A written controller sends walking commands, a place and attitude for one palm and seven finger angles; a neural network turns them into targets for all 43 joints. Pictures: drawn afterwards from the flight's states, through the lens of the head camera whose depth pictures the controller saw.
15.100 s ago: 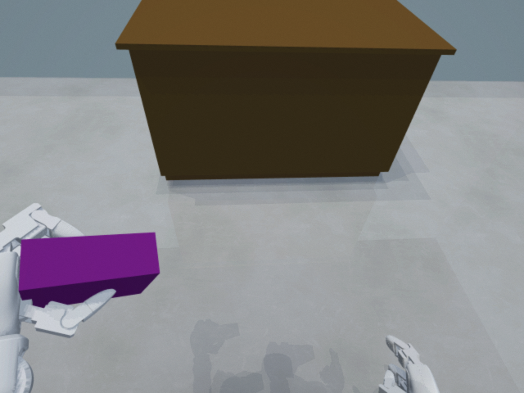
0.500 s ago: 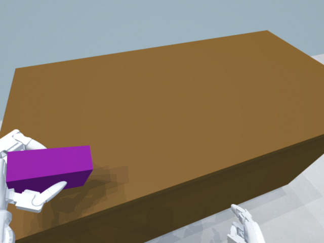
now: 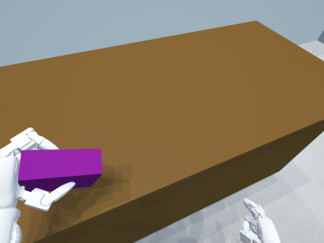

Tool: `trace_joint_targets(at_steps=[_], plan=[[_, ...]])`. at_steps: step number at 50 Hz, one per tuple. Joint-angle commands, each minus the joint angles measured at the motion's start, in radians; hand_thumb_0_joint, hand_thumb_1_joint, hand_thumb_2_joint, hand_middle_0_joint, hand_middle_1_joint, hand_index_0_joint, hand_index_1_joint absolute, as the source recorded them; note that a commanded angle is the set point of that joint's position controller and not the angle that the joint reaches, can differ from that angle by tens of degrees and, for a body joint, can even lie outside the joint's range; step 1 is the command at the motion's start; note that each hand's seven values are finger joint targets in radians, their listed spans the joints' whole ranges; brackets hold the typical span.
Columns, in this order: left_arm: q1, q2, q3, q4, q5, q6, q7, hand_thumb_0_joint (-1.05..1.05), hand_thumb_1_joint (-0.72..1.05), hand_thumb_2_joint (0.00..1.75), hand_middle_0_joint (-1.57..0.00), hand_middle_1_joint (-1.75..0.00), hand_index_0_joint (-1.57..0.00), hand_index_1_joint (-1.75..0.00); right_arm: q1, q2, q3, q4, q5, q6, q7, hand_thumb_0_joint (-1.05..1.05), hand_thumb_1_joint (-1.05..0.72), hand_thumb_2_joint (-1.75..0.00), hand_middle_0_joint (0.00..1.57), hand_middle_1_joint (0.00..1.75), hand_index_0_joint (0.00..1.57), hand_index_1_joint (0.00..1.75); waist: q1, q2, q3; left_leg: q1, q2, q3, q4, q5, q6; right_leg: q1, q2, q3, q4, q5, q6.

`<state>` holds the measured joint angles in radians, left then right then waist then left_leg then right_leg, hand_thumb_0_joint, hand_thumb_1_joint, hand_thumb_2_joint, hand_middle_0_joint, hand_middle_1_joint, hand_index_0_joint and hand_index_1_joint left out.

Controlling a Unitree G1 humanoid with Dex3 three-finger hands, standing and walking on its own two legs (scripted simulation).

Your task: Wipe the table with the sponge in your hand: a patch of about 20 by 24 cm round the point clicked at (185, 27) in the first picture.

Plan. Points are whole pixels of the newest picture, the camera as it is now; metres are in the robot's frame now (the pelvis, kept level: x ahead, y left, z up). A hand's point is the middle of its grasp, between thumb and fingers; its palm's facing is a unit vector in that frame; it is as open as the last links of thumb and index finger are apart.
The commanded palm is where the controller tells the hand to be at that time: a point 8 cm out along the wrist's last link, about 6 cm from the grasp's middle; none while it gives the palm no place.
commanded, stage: come to a stop and stand still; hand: left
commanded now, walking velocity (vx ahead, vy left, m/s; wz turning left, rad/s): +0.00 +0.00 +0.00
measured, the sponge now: (74, 170) +0.23 +0.20 +0.11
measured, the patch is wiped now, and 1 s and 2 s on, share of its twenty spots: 0.00 0.00 0.00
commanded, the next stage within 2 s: look again from close up in 0.56 s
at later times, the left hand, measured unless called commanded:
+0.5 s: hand (17, 166) +0.22 +0.29 +0.14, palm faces +0.38 -0.85 -0.37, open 9.4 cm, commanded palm +0.15 +0.31 +0.18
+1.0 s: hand (33, 163) +0.22 +0.25 +0.15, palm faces +0.38 -0.84 -0.38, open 9.4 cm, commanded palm +0.16 +0.29 +0.18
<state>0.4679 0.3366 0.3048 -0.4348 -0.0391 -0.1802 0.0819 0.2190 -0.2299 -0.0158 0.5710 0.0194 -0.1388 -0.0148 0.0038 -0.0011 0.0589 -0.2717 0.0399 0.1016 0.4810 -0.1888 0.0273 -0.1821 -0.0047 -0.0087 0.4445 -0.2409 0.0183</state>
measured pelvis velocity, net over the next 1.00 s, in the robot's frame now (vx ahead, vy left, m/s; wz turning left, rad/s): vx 0.01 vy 0.00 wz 0.04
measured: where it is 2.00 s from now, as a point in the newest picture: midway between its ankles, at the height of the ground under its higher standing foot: outside the picture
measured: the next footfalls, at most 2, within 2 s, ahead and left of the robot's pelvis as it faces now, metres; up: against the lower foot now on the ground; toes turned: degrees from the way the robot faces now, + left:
none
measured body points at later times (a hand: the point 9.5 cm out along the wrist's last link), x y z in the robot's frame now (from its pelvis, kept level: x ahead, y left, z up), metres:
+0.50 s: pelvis +0.00 +0.03 +0.00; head +0.03 +0.07 +0.45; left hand +0.19 +0.33 +0.16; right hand +0.19 -0.17 -0.06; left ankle +0.05 +0.10 -0.74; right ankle +0.00 -0.13 -0.74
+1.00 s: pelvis +0.01 +0.00 +0.00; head +0.03 +0.02 +0.45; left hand +0.19 +0.29 +0.17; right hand +0.19 -0.22 -0.07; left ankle +0.05 +0.10 -0.74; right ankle +0.00 -0.13 -0.74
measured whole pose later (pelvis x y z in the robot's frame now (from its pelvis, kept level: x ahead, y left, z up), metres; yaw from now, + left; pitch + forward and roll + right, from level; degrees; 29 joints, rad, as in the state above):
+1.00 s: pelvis +0.01 +0.00 +0.00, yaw +2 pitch -1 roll -2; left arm 0.44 0.35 0.33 -0.47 -0.02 -0.19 0.10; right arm 0.22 -0.20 0.02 0.58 0.01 -0.13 -0.04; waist 0.01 -0.01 0.06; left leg -0.26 0.03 0.07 0.46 -0.18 0.03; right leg -0.14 -0.01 -0.04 0.38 -0.22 0.02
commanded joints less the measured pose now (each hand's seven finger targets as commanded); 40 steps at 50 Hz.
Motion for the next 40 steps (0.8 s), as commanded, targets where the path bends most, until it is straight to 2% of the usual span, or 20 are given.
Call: trace_joint_targets(at_steps=[1, 4, 5, 6, 7, 11, 15, 16, 20, 21, 22, 24, 25, 26, 28, 30, 31, 35, 36, 40], plan=[[-0.172, 0.272, 0.217, -0.316, -0.001, -0.093, 0.047, 0.0, 0.1, 1.3, -1.2, -1.6, -1.2, -1.6, -0.133, -0.101, -0.022, -0.169, -0.011, -0.06, -0.038, 0.0, -0.9, -0.9, 0.2, 0.3, 0.2, 0.3, 0.017, 0.016, -0.109, 0.073, 0.053, -0.138, -0.116, -0.096, 0.009, -0.061, -0.054, 0.053, -0.102, -0.042, -0.035], [-0.229, 0.279, 0.224, -0.327, 0.002, -0.103, 0.055, 0.0, 0.1, 1.3, -1.2, -1.6, -1.2, -1.6, -0.112, -0.089, -0.016, -0.169, -0.008, -0.068, -0.045, 0.0, -0.9, -0.9, 0.2, 0.3, 0.2, 0.3, 0.018, 0.165, -0.112, 0.019, 0.072, -0.166, -0.172, -0.185, 0.017, 0.011, -0.034, 0.049, -0.059, -0.017, -0.04], [-0.241, 0.297, 0.245, -0.33, 0.007, -0.104, 0.057, 0.0, 0.1, 1.3, -1.2, -1.6, -1.2, -1.6, -0.122, -0.089, -0.011, -0.164, -0.008, -0.072, -0.045, 0.0, -0.9, -0.9, 0.2, 0.3, 0.2, 0.3, 0.022, 0.2, -0.109, 0.019, 0.078, -0.162, -0.184, -0.199, 0.011, 0.008, -0.026, 0.036, -0.045, -0.016, -0.04], [-0.242, 0.248, 0.203, -0.313, 0.007, -0.111, 0.051, 0.0, 0.1, 1.3, -1.2, -1.6, -1.2, -1.6, -0.107, -0.088, -0.01, -0.161, -0.012, -0.076, -0.043, 0.0, -0.9, -0.9, 0.2, 0.3, 0.2, 0.3, 0.018, 0.212, -0.115, -0.003, 0.088, -0.172, -0.199, -0.233, 0.017, 0.037, -0.025, 0.017, -0.035, -0.01, -0.039], [-0.247, 0.246, 0.195, -0.322, 0.01, -0.115, 0.05, 0.0, 0.1, 1.3, -1.2, -1.6, -1.2, -1.6, -0.099, -0.084, -0.01, -0.164, -0.011, -0.084, -0.039, 0.0, -0.9, -0.9, 0.2, 0.3, 0.2, 0.3, 0.017, 0.224, -0.123, -0.002, 0.09, -0.181, -0.202, -0.23, 0.018, 0.052, -0.026, 0.017, -0.03, 0.002, -0.041], [-0.145, 0.145, 0.114, -0.244, 0.014, -0.111, 0.035, 0.0, 0.1, 1.3, -1.2, -1.6, -1.2, -1.6, -0.077, -0.089, -0.006, -0.142, -0.015, -0.099, -0.019, 0.0, -0.9, -0.9, 0.2, 0.3, 0.2, 0.3, 0.016, 0.125, -0.147, 0.048, 0.089, -0.172, -0.175, -0.154, 0.008, 0.035, -0.024, 0.005, -0.064, 0.042, -0.034], [-0.111, 0.15, 0.119, -0.21, 0.024, -0.088, 0.038, 0.0, 0.1, 1.3, -1.2, -1.6, -1.2, -1.6, -0.093, -0.092, -0.008, -0.135, -0.008, -0.091, -0.012, 0.0, -0.9, -0.9, 0.2, 0.3, 0.2, 0.3, 0.014, 0.074, -0.14, 0.076, 0.091, -0.173, -0.18, -0.076, -0.01, 0.007, -0.026, 0.008, -0.073, 0.062, -0.027], [-0.112, 0.128, 0.093, -0.188, 0.02, -0.085, 0.033, 0.0, 0.1, 1.3, -1.2, -1.6, -1.2, -1.6, -0.073, -0.095, -0.006, -0.133, -0.016, -0.081, -0.011, 0.0, -0.9, -0.9, 0.2, 0.3, 0.2, 0.3, 0.011, 0.067, -0.134, 0.055, 0.09, -0.185, -0.19, -0.081, -0.01, 0.012, -0.021, 0.001, -0.078, 0.059, -0.026], [-0.182, 0.225, 0.183, -0.257, 0.024, -0.085, 0.043, 0.0, 0.1, 1.3, -1.2, -1.6, -1.2, -1.6, -0.106, -0.089, -0.003, -0.147, -0.011, -0.068, -0.024, 0.0, -0.9, -0.9, 0.2, 0.3, 0.2, 0.3, 0.011, 0.063, -0.142, 0.075, 0.086, -0.171, -0.185, -0.049, -0.022, 0.022, -0.029, 0.004, -0.077, 0.071, -0.026], [-0.175, 0.178, 0.14, -0.242, 0.016, -0.089, 0.035, 0.0, 0.1, 1.3, -1.2, -1.6, -1.2, -1.6, -0.093, -0.086, -0.001, -0.147, -0.017, -0.061, -0.026, 0.0, -0.9, -0.9, 0.2, 0.3, 0.2, 0.3, 0.011, 0.077, -0.137, 0.059, 0.088, -0.178, -0.193, -0.055, -0.016, 0.033, -0.026, -0.008, -0.08, 0.073, -0.025], [-0.184, 0.208, 0.161, -0.297, 0.016, -0.095, 0.037, 0.0, 0.1, 1.3, -1.2, -1.6, -1.2, -1.6, -0.092, -0.083, -0.008, -0.162, -0.013, -0.065, -0.027, 0.0, -0.9, -0.9, 0.2, 0.3, 0.2, 0.3, 0.011, 0.093, -0.159, 0.078, 0.088, -0.18, -0.182, -0.023, -0.018, 0.056, -0.032, -0.004, -0.071, 0.095, -0.03], [-0.188, 0.217, 0.162, -0.339, 0.015, -0.103, 0.04, 0.0, 0.1, 1.3, -1.2, -1.6, -1.2, -1.6, -0.095, -0.083, -0.007, -0.164, -0.014, -0.069, -0.029, 0.0, -0.9, -0.9, 0.2, 0.3, 0.2, 0.3, 0.014, 0.137, -0.179, 0.099, 0.087, -0.172, -0.165, 0.011, -0.017, 0.063, -0.04, -0.001, -0.064, 0.109, -0.034], [-0.192, 0.248, 0.194, -0.351, 0.023, -0.101, 0.047, 0.0, 0.1, 1.3, -1.2, -1.6, -1.2, -1.6, -0.112, -0.084, -0.001, -0.158, -0.013, -0.071, -0.029, 0.0, -0.9, -0.9, 0.2, 0.3, 0.2, 0.3, 0.018, 0.159, -0.182, 0.099, 0.082, -0.16, -0.169, 0.007, -0.024, 0.06, -0.032, -0.007, -0.055, 0.105, -0.034], [-0.164, 0.188, 0.141, -0.336, 0.012, -0.104, 0.039, 0.0, 0.1, 1.3, -1.2, -1.6, -1.2, -1.6, -0.098, -0.082, 0.0, -0.161, -0.018, -0.069, -0.028, 0.0, -0.9, -0.9, 0.2, 0.3, 0.2, 0.3, 0.017, 0.172, -0.18, 0.095, 0.082, -0.169, -0.177, -0.001, -0.019, 0.064, -0.03, -0.017, -0.061, 0.099, -0.034], [-0.151, 0.211, 0.156, -0.369, 0.014, -0.109, 0.043, 0.0, 0.1, 1.3, -1.2, -1.6, -1.2, -1.6, -0.088, -0.086, -0.011, -0.164, -0.014, -0.078, -0.027, 0.0, -0.9, -0.9, 0.2, 0.3, 0.2, 0.3, 0.015, 0.176, -0.197, 0.121, 0.087, -0.168, -0.155, 0.05, -0.024, 0.068, -0.039, -0.009, -0.055, 0.121, -0.038], [-0.118, 0.214, 0.174, -0.326, 0.02, -0.1, 0.049, 0.0, 0.1, 1.3, -1.2, -1.6, -1.2, -1.6, -0.098, -0.088, -0.005, -0.152, -0.011, -0.077, -0.024, 0.0, -0.9, -0.9, 0.2, 0.3, 0.2, 0.3, 0.017, 0.142, -0.188, 0.119, 0.085, -0.154, -0.155, 0.03, -0.031, 0.054, -0.037, -0.009, -0.062, 0.113, -0.037], [-0.086, 0.171, 0.139, -0.28, 0.01, -0.098, 0.041, 0.0, 0.1, 1.3, -1.2, -1.6, -1.2, -1.6, -0.079, -0.09, -0.006, -0.147, -0.016, -0.068, -0.024, 0.0, -0.9, -0.9, 0.2, 0.3, 0.2, 0.3, 0.016, 0.126, -0.175, 0.099, 0.084, -0.166, -0.164, 0.023, -0.026, 0.058, -0.034, -0.016, -0.076, 0.114, -0.034], [-0.081, 0.195, 0.171, -0.22, 0.017, -0.081, 0.047, 0.0, 0.1, 1.3, -1.2, -1.6, -1.2, -1.6, -0.09, -0.095, -0.013, -0.145, -0.005, -0.057, -0.026, 0.0, -0.9, -0.9, 0.2, 0.3, 0.2, 0.3, 0.011, 0.073, -0.137, 0.085, 0.081, -0.147, -0.157, -0.011, -0.028, 0.032, -0.046, 0.002, -0.098, 0.106, -0.033], [-0.07, 0.146, 0.125, -0.182, 0.009, -0.081, 0.037, 0.0, 0.1, 1.3, -1.2, -1.6, -1.2, -1.6, -0.072, -0.096, -0.012, -0.14, -0.011, -0.049, -0.026, 0.0, -0.9, -0.9, 0.2, 0.3, 0.2, 0.3, 0.007, 0.072, -0.129, 0.072, 0.076, -0.155, -0.163, -0.035, -0.021, 0.031, -0.042, -0.004, -0.111, 0.095, -0.032], [-0.127, 0.207, 0.165, -0.221, 0.017, -0.074, 0.046, 0.0, 0.1, 1.3, -1.2, -1.6, -1.2, -1.6, -0.104, -0.097, -0.014, -0.153, -0.002, -0.044, -0.034, 0.0, -0.9, -0.9, 0.2, 0.3, 0.2, 0.3, 0.009, 0.033, -0.116, 0.071, 0.071, -0.147, -0.155, -0.067, -0.016, 0.017, -0.053, 0.021, -0.128, 0.084, -0.033]])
